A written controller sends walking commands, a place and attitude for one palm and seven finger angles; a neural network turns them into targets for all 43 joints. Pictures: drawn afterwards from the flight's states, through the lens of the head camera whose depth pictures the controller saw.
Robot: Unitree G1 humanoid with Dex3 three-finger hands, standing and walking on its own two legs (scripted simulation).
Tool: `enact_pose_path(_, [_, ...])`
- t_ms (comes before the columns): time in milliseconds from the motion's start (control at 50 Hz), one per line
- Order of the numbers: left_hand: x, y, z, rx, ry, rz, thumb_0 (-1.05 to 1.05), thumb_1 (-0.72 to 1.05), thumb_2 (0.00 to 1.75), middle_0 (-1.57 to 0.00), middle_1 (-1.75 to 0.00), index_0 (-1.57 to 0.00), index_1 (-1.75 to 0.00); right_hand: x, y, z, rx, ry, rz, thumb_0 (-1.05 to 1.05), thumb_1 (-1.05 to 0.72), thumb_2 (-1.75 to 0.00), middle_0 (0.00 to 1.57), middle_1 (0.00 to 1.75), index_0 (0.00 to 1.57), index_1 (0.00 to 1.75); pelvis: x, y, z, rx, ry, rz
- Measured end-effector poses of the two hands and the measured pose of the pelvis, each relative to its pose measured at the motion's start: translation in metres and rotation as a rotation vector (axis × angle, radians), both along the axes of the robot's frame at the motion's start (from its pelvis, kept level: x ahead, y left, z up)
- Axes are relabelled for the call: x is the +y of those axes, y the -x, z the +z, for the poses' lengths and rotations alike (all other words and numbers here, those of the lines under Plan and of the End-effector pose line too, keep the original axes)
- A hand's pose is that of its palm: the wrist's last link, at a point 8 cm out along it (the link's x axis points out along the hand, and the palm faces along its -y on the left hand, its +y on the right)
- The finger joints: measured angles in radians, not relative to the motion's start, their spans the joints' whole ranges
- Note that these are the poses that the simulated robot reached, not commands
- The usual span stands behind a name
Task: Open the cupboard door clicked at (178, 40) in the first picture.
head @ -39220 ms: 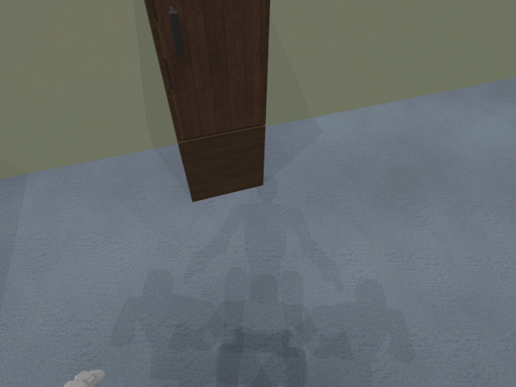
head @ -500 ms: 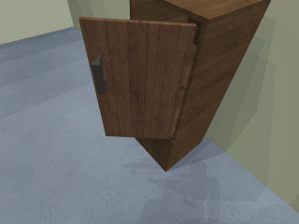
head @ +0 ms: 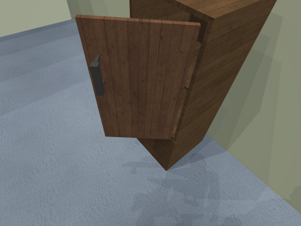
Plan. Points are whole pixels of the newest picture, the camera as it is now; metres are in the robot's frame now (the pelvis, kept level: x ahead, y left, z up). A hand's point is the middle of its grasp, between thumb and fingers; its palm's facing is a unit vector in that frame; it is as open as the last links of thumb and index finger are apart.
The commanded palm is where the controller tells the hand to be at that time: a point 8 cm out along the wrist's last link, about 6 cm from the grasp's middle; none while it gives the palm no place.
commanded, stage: come to a stop and stand still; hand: left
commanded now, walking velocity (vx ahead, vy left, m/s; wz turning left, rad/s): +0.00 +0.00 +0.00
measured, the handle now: (99, 75) +0.53 +0.21 +0.08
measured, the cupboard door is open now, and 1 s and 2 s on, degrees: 49 49 49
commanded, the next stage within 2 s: look again from close up in 0.58 s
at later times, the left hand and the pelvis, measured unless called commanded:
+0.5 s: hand out of the picture -0.07 +0.16 -0.17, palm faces +0.05 -0.99 -0.15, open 7.3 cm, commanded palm none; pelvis -0.03 +0.01 +0.01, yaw +0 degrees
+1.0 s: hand out of the picture -0.01 +0.19 -0.17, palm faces +0.06 -0.97 -0.23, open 7.4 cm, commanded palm none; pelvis -0.04 +0.00 +0.00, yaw +2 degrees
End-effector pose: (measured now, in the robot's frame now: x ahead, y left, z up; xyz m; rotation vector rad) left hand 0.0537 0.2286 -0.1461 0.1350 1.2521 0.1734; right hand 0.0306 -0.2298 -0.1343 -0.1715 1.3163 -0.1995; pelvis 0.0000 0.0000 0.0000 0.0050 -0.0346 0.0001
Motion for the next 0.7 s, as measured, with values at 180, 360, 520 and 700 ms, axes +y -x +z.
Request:
enact_pose_path(180, [0.001, 0.05, 0.005, 0.076, -0.001, -0.012, 0.0, 0.92, 0.9, -0.2, -0.3, -0.2, -0.3, 0.005, -0.007, 0.001, -0.063, -0.024, 0.016, 0.01, -0.93, -0.9, 0.2, 0.3, 0.2, 0.3, 0.004, 0.017, 0.004, 0.001, 0.007, -0.007])
enact_pose_path(360, [-0.008, 0.096, 0.005, 0.144, 0.037, 0.01, 0.01, 0.92, 0.9, -0.2, -0.3, -0.2, -0.3, 0.008, 0.032, 0.005, 0.007, -0.026, 0.034, 0.0, -0.93, -0.9, 0.2, 0.3, 0.2, 0.3, 0.007, 0.029, 0.009, 0.003, 0.007, 0.002])
enact_pose_path(520, [-0.018, 0.127, 0.004, 0.205, 0.064, 0.026, 0.01, 0.91, 0.9, -0.2, -0.3, -0.2, -0.3, 0.021, 0.077, 0.002, 0.107, -0.058, 0.007, 0.01, -0.92, -0.9, 0.2, 0.3, 0.2, 0.3, 0.008, 0.035, 0.01, 0.004, 0.006, 0.007])
enact_pose_path(700, [-0.026, 0.138, 0.004, 0.227, 0.076, 0.019, 0.01, 0.91, 0.9, -0.2, -0.3, -0.2, -0.3, 0.037, 0.105, -0.002, 0.163, -0.102, -0.018, 0.01, -0.91, -0.9, 0.2, 0.3, 0.2, 0.3, 0.007, 0.039, 0.009, 0.006, 0.002, 0.01])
